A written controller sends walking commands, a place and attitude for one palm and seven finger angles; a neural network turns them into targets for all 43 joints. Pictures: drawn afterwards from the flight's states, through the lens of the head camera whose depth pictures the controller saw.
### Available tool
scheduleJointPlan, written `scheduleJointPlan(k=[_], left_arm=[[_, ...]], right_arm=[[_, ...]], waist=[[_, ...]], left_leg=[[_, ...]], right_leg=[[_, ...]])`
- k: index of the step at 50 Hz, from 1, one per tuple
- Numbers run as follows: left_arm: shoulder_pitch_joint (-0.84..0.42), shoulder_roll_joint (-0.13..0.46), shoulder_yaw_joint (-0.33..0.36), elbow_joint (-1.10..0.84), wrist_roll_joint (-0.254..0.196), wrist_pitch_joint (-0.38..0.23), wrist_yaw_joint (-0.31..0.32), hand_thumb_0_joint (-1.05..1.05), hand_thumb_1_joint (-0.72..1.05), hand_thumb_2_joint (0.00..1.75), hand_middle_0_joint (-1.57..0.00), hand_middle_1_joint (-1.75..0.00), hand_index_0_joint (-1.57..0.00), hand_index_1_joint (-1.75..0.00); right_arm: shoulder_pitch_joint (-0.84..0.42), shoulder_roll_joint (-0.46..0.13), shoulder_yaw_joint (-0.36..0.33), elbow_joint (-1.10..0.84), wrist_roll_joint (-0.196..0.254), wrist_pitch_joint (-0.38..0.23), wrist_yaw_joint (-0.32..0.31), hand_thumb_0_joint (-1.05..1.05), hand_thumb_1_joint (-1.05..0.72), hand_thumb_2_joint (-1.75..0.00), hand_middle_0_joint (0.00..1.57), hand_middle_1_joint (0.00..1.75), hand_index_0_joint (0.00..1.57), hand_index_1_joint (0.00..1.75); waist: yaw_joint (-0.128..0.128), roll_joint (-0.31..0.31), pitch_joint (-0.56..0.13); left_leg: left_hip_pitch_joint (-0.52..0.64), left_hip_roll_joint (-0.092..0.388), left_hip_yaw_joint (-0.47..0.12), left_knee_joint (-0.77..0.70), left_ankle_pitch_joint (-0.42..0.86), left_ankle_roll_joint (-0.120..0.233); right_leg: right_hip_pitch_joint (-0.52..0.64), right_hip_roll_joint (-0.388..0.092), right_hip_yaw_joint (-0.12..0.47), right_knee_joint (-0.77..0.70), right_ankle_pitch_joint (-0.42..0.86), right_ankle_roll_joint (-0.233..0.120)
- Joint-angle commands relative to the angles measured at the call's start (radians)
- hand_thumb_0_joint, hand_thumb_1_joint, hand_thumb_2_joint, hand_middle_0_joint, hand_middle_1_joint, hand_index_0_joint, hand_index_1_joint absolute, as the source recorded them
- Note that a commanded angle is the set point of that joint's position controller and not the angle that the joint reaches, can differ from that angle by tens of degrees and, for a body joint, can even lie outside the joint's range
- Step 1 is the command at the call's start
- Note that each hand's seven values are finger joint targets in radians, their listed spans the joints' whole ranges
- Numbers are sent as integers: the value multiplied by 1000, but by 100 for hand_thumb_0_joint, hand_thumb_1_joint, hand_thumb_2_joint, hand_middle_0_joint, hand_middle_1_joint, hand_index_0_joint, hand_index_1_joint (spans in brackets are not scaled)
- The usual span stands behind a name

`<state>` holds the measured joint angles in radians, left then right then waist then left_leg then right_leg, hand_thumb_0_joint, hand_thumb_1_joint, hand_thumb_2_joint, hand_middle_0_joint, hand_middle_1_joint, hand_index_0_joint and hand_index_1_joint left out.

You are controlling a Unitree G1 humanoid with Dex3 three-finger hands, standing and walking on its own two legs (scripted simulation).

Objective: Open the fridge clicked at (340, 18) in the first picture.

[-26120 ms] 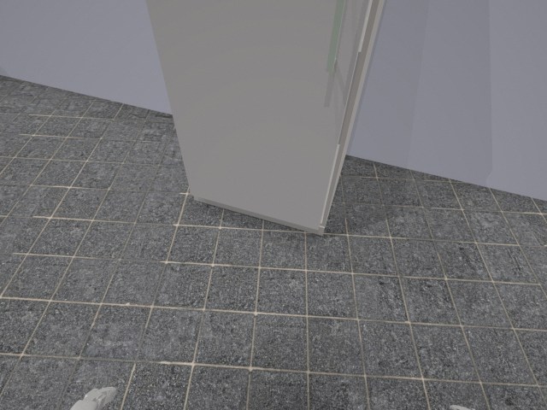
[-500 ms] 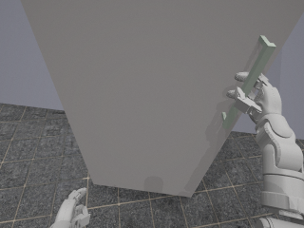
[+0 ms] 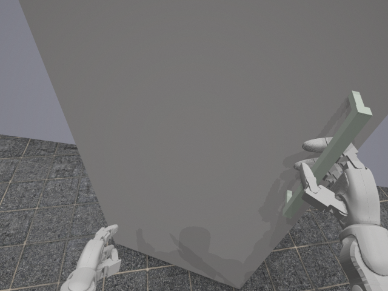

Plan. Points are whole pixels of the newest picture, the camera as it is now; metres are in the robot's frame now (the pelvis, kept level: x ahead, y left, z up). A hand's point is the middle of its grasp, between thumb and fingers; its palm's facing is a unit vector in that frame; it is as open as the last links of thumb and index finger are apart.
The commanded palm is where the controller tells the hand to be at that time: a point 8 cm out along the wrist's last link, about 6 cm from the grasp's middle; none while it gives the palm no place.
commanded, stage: walk backward, drawing the door open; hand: right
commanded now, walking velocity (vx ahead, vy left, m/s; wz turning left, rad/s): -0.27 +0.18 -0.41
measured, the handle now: (315, 165) +0.30 -0.19 +0.18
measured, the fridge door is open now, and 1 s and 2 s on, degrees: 11 41 73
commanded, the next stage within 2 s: stop walking and hold the door back in 1.86 s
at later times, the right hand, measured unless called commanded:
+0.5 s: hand (291, 264) +0.14 -0.10 +0.17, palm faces +0.26 +0.92 -0.30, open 6.7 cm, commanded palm +0.09 -0.15 +0.19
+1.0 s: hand out of the picture +0.03 +0.01 +0.17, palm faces +0.49 +0.82 -0.28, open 7.0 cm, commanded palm -0.03 -0.02 +0.18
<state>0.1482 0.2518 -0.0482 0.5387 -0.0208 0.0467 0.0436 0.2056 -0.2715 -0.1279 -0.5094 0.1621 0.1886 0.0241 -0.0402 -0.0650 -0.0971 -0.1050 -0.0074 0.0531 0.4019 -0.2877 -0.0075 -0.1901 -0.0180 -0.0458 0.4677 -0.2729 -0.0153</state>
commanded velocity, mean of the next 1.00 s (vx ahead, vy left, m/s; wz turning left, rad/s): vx -0.18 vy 0.34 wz -0.67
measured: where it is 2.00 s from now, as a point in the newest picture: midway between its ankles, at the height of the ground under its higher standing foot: outside the picture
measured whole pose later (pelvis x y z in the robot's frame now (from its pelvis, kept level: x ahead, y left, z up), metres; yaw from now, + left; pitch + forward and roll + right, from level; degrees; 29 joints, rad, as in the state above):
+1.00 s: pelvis -0.16 +0.25 -0.01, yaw -31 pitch +0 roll -1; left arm 0.10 0.18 0.05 0.66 0.01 -0.10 0.09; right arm 0.10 -0.24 -0.04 -0.54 0.00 -0.05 -0.02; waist 0.02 -0.02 0.15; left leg -0.25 0.05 0.11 0.55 -0.29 0.03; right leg -0.54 -0.01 -0.03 1.09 -0.52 0.04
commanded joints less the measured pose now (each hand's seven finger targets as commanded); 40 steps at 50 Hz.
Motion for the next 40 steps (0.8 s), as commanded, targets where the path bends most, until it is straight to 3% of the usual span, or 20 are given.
scheduleJointPlan(k=[1, 4, 7, 9, 12, 15, 17, 21, 25, 26, 27, 28, 29, 30, 32, 34, 35, 36, 38, 40], left_arm=[[-62, 97, 49, -165, 16, 1, 8, 0, 90, 90, -20, -30, -20, -30], [-67, 80, 59, -164, 36, -6, -3, 0, 90, 90, -20, -30, -20, -30], [-80, 58, 56, -166, 44, -23, -7, 0, 90, 90, -20, -30, -20, -30], [-73, 57, 56, -165, 42, -30, -2, 0, 90, 90, -20, -30, -20, -30], [-73, 41, 55, -168, 35, -27, 0, 0, 90, 90, -20, -30, -20, -30], [-90, 14, 62, -177, 21, -30, 19, 0, 90, 90, -20, -30, -20, -30], [-108, -8, 58, -175, 19, -45, 30, 0, 90, 90, -20, -30, -20, -30], [-88, -15, 54, -152, 44, -74, 52, 0, 90, 90, -20, -30, -20, -30], [-38, -5, 65, -131, 48, -115, 64, 0, 90, 90, -20, -30, -20, -30], [3, 5, 70, -121, 50, -132, 68, 0, 90, 90, -20, -30, -20, -30], [32, 44, 85, -120, 54, -150, 68, 0, 90, 90, -20, -30, -20, -30], [23, 48, 92, -113, 74, -163, 55, 0, 90, 90, -20, -30, -20, -30], [6, 53, 97, -107, 85, -158, 43, 0, 90, 90, -20, -30, -20, -30], [-36, 20, 88, -112, 94, -166, 45, 0, 90, 90, -20, -30, -20, -30], [-88, 40, 105, -59, 78, -191, 40, 0, 90, 90, -20, -30, -20, -30], [-94, 45, 112, -56, 69, -195, 28, 0, 90, 90, -20, -30, -20, -30], [-107, 35, 109, -53, 59, -196, 25, 0, 90, 90, -20, -30, -20, -30], [-99, 33, 107, -52, 51, -198, 22, 0, 90, 90, -20, -30, -20, -30], [-108, 35, 113, -50, 39, -200, 18, 0, 90, 90, -20, -30, -20, -30], [-128, 25, 117, -50, 35, -208, 14, 0, 90, 90, -20, -30, -20, -30]], right_arm=[[-142, -126, -75, -220, -68, -192, -83, 0, -90, -90, 45, 140, 45, 140], [-109, -108, -55, -248, -84, -231, -99, 0, -90, -90, 45, 140, 45, 140], [-71, -82, -38, -233, -97, -248, -112, 0, -90, -90, 45, 140, 45, 140], [-64, -100, -48, -233, -101, -263, -118, 0, -90, -90, 45, 140, 45, 140], [-72, -128, -80, -242, -106, -304, -115, 0, -90, -90, 45, 140, 45, 140], [-40, -162, -145, -212, -101, -337, -112, 0, -90, -90, 45, 140, 45, 140], [-29, -121, -120, -213, -108, -339, -104, 0, -90, -90, 45, 140, 45, 140], [-53, -85, -77, -274, -113, -344, -104, 0, -90, -90, 45, 140, 45, 140], [-116, -69, -35, -345, -115, -354, -109, 0, -90, -90, 45, 140, 45, 140], [-142, -72, -21, -353, -113, -361, -109, 0, -90, -90, 45, 140, 45, 140], [-172, -62, -3, -378, -110, -369, -109, 0, -90, -90, 45, 140, 45, 140], [-197, -56, 21, -366, -130, -379, -103, 0, -90, -90, 45, 140, 45, 140], [-194, -99, -11, -321, -171, -388, -106, 0, -90, -90, 45, 140, 45, 140], [-220, -104, -7, -379, -174, -396, -87, 0, -90, -90, 45, 140, 45, 140], [-248, -116, -41, -381, -166, -399, -72, 0, -90, -90, 45, 140, 45, 140], [-271, -51, -3, -352, -165, -390, -79, 0, -90, -90, 45, 140, 45, 140], [-259, -38, 4, -317, -153, -378, -81, 0, -90, -90, 45, 140, 45, 140], [-279, -31, 14, -325, -148, -369, -79, 0, -90, -90, 45, 140, 45, 140], [-339, -59, -4, -333, -149, -360, -83, 0, -90, -90, 45, 140, 45, 140], [-349, -50, 1, -326, -148, -364, -82, 0, -90, -90, 45, 140, 45, 140]], waist=[[64, -39, -166], [60, -107, -180], [55, -85, -132], [59, -41, -120], [62, 93, -152], [22, 327, -149], [-7, 309, -131], [17, 150, -94], [53, 130, -77], [85, 80, -70], [112, -81, -88], [82, -208, -94], [67, -117, -86], [72, -27, -55], [47, 41, -18], [35, 24, -37], [33, -48, -45], [38, -129, -62], [50, -279, -86], [47, -288, -80]], left_leg=[[-154, -10, 12, 131, 556, -33], [-295, -35, -8, 197, 101, -28], [-275, -18, -15, 120, 31, -21], [-237, -10, -9, 43, 189, -24], [-68, 34, -11, 10, 704, -25], [153, 185, -65, 23, 1166, -44], [126, 233, -67, 39, 1004, -27], [13, 245, -15, 29, 628, 121], [-105, 211, 47, 62, 406, 115], [-213, 157, 73, 194, 346, 74], [-431, 34, 89, 444, 137, -13], [-557, -46, -45, 731, -245, -69], [-537, -10, -156, 902, -230, -67], [-561, 9, -189, 933, -199, -37], [-561, 47, -226, 850, -129, -38], [-328, 31, -165, 633, -24, -28], [-202, -2, -108, 513, -35, -30], [-121, -45, -47, 422, -59, -34], [-36, -77, 8, 274, -147, -42], [77, -76, 25, 89, -125, -37]], right_leg=[[328, -76, 96, 32, 1044, -49], [447, -159, 166, 6, 1197, -71], [359, -163, 169, -22, 1049, -59], [336, -141, 153, 4, 1002, -49], [198, -67, 91, 90, 826, -19], [-179, 50, 24, 272, -31, -12], [-256, 40, 54, 390, -151, -22], [-238, -9, 0, 388, -73, 14], [-79, -37, -21, 183, 3, 16], [50, -55, 28, 38, 99, -1], [233, -236, 359, -148, 396, -78], [291, -471, 752, -266, 584, -170], [232, -544, 853, -255, 549, -242], [167, -523, 785, -201, 628, -252], [101, -429, 567, -157, 424, -184], [-55, -289, 339, -169, 159, -95], [-130, -224, 272, -198, 54, -58], [-143, -171, 238, -239, -46, -32], [-147, -162, 286, -274, -149, -34], [-216, -144, 286, -211, -192, -30]])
